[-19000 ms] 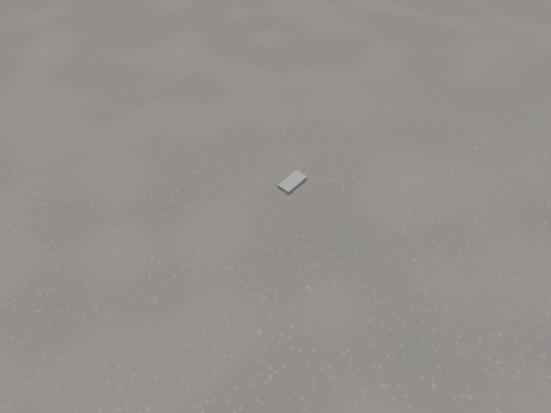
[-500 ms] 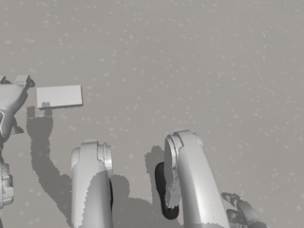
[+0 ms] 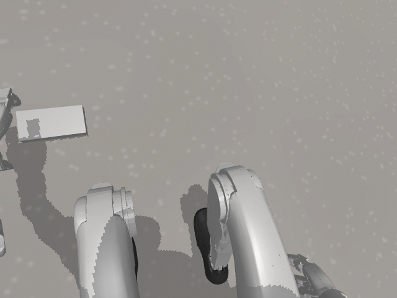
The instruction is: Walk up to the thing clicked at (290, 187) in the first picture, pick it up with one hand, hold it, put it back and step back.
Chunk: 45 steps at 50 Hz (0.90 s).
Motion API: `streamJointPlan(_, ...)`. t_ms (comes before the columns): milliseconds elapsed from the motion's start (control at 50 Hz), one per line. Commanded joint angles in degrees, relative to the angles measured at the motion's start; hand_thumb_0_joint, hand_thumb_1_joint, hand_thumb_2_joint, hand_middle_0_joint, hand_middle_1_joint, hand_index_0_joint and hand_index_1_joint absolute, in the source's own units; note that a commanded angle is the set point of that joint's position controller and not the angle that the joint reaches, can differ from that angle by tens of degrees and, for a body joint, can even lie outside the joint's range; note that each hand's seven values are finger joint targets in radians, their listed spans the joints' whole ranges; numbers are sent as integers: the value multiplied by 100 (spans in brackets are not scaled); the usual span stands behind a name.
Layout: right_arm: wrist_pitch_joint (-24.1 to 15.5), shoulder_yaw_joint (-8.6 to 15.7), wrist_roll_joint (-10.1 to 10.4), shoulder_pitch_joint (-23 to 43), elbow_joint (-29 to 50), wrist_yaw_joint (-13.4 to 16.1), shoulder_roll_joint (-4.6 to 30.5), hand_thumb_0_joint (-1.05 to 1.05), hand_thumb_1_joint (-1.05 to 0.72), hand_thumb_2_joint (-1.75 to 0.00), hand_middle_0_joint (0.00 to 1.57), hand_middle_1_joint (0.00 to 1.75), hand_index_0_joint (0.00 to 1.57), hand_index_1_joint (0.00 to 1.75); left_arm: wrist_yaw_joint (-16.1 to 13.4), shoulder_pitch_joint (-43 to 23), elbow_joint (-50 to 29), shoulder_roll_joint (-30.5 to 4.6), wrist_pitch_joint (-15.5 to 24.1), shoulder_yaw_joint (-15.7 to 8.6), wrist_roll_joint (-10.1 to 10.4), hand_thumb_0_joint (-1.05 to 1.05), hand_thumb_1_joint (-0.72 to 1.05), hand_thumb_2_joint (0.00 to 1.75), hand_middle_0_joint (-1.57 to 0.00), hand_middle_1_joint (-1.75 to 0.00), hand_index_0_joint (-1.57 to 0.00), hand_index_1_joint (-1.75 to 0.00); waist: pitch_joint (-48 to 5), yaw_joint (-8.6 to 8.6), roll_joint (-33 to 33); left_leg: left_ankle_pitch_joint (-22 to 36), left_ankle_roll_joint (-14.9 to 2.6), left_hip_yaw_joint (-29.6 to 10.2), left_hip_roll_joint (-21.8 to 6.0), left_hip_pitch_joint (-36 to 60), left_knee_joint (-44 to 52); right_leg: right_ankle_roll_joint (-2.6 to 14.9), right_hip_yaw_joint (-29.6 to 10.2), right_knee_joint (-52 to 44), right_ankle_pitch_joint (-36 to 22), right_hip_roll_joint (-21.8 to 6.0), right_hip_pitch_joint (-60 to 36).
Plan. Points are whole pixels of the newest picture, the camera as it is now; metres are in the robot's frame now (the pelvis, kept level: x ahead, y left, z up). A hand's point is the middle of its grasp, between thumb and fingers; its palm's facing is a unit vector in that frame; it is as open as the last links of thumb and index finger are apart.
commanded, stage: rise first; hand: left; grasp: from above
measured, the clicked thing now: (53, 123) +0.49 +0.28 -0.32
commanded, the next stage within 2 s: approach in 1.72 s
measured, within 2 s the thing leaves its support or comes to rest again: neither
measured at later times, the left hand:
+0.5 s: hand (6, 135) +0.43 +0.33 -0.19, palm faces -0.46 -0.08 -0.88, open 14.0 cm
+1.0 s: hand (14, 129) +0.45 +0.33 -0.21, palm faces -0.47 -0.07 -0.88, open 14.1 cm
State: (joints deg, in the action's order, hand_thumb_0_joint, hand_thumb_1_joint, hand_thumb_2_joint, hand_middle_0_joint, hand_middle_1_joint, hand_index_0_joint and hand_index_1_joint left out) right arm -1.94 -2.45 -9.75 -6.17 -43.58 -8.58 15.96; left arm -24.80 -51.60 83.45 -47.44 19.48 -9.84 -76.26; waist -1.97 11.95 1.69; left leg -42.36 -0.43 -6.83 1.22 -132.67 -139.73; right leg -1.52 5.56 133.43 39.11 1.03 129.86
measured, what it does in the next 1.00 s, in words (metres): stands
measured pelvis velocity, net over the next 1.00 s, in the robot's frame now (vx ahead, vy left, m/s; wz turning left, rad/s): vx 0.00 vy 0.00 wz -0.03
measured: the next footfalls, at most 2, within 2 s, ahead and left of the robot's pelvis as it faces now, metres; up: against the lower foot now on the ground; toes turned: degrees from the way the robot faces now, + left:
none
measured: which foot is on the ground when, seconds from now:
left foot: down 0.00-1.00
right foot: down 0.00-1.00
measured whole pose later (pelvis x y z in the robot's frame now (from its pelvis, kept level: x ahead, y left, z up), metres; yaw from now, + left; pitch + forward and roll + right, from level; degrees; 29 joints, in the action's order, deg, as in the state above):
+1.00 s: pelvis +0.00 +0.00 -0.01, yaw -2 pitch +34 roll -11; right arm -3.8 -6.9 -9.9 -7.7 -41.9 -9.9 16.6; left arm -26.3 -56.1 88.5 -51.1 17.4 -8.3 -76.7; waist 0.8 16.0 2.5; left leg -41.8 -0.8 -8.3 1.1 -134.4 -142.0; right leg -2.1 6.8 134.2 37.9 1.5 130.7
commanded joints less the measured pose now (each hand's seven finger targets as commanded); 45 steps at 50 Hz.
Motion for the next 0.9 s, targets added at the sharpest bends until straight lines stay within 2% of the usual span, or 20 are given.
streamJointPlan(0, 15, 413, 2, -1195, 78, 94, 1449, 0, -90, -90, 20, 30, 20, 30, -222, -1412, -805, -1642, -51, -236, 183, 0, -48, 96, -10, -97, -11, -96, -3956, -56, -1860, 1583, -127, 272, 51, 3206, 1552, 333, 363, -1104, -1313, 135, -1736)
streamJointPlan(40, 18, 385, -10, -1215, 78, 89, 1446, 0, -90, -90, 20, 30, 20, 30, -206, -1404, -754, -1659, -55, -197, 134, 0, -48, 96, -11, -97, -11, -96, -3944, -19, -1827, 1631, -145, 293, 55, 3181, 1482, 335, 359, -1135, -1383, 157, -1790)
streamJointPlan(60, 28, 393, -5, -1227, 91, 86, 1481, 0, -90, -90, 20, 30, 20, 30, -219, -1447, -763, -1683, -51, -256, 155, 0, -48, 96, -11, -96, -12, -96, -3932, 11, -1782, 1601, -144, 287, 58, 3113, 1486, 324, 371, -1124, -1364, 147, -1802)
streamJointPlan(180, 17, 361, 21, -1203, 113, 61, 1489, 0, -90, -90, 20, 30, 20, 30, -235, -1556, -919, -1729, -50, -211, 206, 0, -51, 98, -8, -100, -9, -99, -3880, 8, -2055, 1643, -122, 273, 37, 3126, 1495, 333, 382, -1068, -1400, 154, -1752)
streamJointPlan(200, 22, 338, 8, -1231, 116, 63, 1509, 0, -90, -90, 20, 30, 20, 30, -227, -1436, -776, -1720, -70, -222, 165, 0, -59, 106, -8, -95, -5, -99, -3908, 31, -1897, 1621, -121, 230, 38, 3190, 1497, 340, 406, -1079, -1380, 165, -1731)
streamJointPlan(260, 12, 320, 14, -1243, 114, 53, 1501, 0, -90, -90, 20, 30, 20, 30, -262, -1569, -784, -1714, -67, -212, 184, 0, -53, 101, -9, -98, -8, -99, -3847, 82, -1893, 1541, -123, 233, 42, 3067, 1483, 339, 409, -1053, -1342, 158, -1728)
streamJointPlan(280, 9, 317, 19, -1222, 128, 46, 1492, 0, -90, -90, 20, 30, 20, 30, -263, -1514, -708, -1653, -76, -138, 169, 0, -54, 100, -8, -100, -8, -100, -3812, 75, -1962, 1505, -132, 278, 39, 3016, 1457, 344, 403, -1086, -1336, 182, -1762)
streamJointPlan(300, -7, 311, 0, -1276, 111, 38, 1503, 0, -90, -90, 20, 30, 20, 30, -263, -1534, -643, -1573, -91, -125, 176, 0, -54, 101, -9, -99, -8, -99, -3766, 145, -1883, 1525, -125, 233, 34, 3092, 1478, 331, 424, -1086, -1333, 169, -1692)
streamJointPlan(340, -20, 307, 29, -1281, 118, 39, 1543, 0, -90, -90, 20, 30, 20, 30, -306, -1649, -702, -1712, -112, -178, 171, 0, -54, 102, -8, -99, -7, -100, -3780, 132, -1915, 1537, -128, 233, 25, 3064, 1453, 335, 434, -1072, -1360, 175, -1697)
streamJointPlan(400, -41, 275, 7, -1310, 127, 15, 1545, 0, -90, -90, 20, 30, 20, 30, -287, -1648, -660, -1603, -139, -100, 157, 0, -55, 102, -9, -99, -8, -100, -3752, 198, -2000, 1579, -114, 204, 22, 3104, 1483, 312, 449, -1056, -1391, 163, -1717)
streamJointPlan(460, -31, 256, 30, -1293, 139, 11, 1529, 0, -90, -90, 20, 30, 20, 30, -271, -1639, -627, -1694, -148, -108, 142, 0, -55, 102, -8, -100, -7, -101, -3861, 151, -2002, 1610, -124, 240, 29, 3046, 1441, 324, 449, -1066, -1433, 191, -1836)
streamJointPlan(500, -47, 250, 25, -1332, 151, 1, 1566, 0, -90, -90, 20, 30, 20, 30, -272, -1704, -587, -1756, -162, -156, 168, 0, -55, 102, -8, -100, -7, -101, -3710, 212, -1899, 1547, -128, 204, 24, 2976, 1449, 323, 450, -1056, -1383, 166, -1772)
streamJointPlan(520, -49, 224, 22, -1329, 146, 0, 1545, 0, -90, -90, 20, 30, 20, 30, -258, -1656, -530, -1669, -171, -77, 149, 0, -56, 103, -7, -101, -6, -102, -3656, 211, -1913, 1544, -132, 235, 20, 2972, 1422, 325, 446, -1071, -1390, 184, -1775)
streamJointPlan(540, -53, 222, 32, -1274, 158, 14, 1561, 0, -90, -90, 20, 30, 20, 30, -286, -1788, -581, -1754, -157, -131, 196, 0, -55, 102, -7, -101, -7, -101, -3714, 191, -1916, 1447, -130, 237, 20, 2936, 1428, 336, 440, -1094, -1321, 190, -1747)
streamJointPlan(580, -69, 188, 10, -1316, 160, 13, 1570, 0, -90, -90, 20, 30, 20, 30, -299, -1794, -428, -1714, -151, -86, 148, 0, -55, 102, -7, -101, -7, -101, -3633, 272, -1900, 1375, -138, 244, 24, 2862, 1394, 322, 456, -1107, -1282, 194, -1769)
streamJointPlan(600, -69, 164, -6, -1331, 140, -1, 1556, 0, -90, -90, 20, 30, 20, 30, -301, -1760, -451, -1755, -159, -74, 99, 0, -56, 103, -8, -101, -7, -102, -3637, 258, -1958, 1419, -144, 276, 41, 2863, 1385, 315, 441, -1120, -1325, 189, -1871)
streamJointPlan(720, -110, 113, -3, -1362, 149, -4, 1586, 0, -90, -90, 20, 30, 20, 30, -339, -1814, -343, -1807, -168, -87, 137, 0, -56, 103, -7, -102, -6, -102, -3626, 288, -1956, 1486, -136, 257, 28, 2840, 1364, 317, 455, -1096, -1398, 199, -1886)
streamJointPlan(820, -124, 78, -15, -1325, 177, -13, 1630, 0, -90, -90, 20, 30, 20, 30, -371, -1979, -318, -1861, -173, -55, 91, 0, -56, 103, -7, -101, -6, -101, -3579, 350, -2186, 1387, -92, 163, 3, 2904, 1442, 327, 521, -1009, -1292, 200, -1674)
streamJointPlan(880, -143, 61, -9, -1355, 169, -25, 1634, 0, -90, -90, 20, 30, 20, 30, -380, -1945, -207, -1857, -204, -17, 52, 0, -55, 102, -7, -102, -6, -102, -3547, 383, -2074, 1384, -101, 174, 4, 2902, 1383, 340, 521, -1028, -1302, 213, -1670)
